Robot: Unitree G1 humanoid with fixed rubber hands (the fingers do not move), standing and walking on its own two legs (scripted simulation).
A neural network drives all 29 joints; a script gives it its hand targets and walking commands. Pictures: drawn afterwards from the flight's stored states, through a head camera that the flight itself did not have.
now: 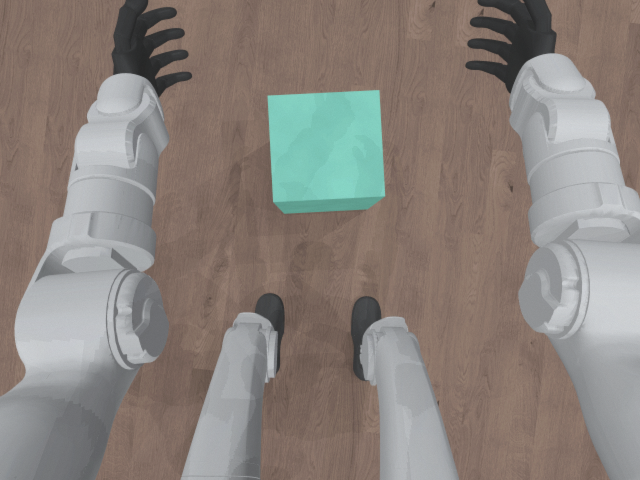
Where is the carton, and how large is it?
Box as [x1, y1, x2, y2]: [268, 90, 384, 213]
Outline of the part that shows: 378,90 268,96 273,202 284,213 364,209 368,208 384,196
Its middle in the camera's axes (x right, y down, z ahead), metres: +0.01 -0.18 +0.84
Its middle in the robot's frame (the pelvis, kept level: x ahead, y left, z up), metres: +0.55 +0.00 -0.53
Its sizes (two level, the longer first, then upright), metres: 0.210 0.200 0.250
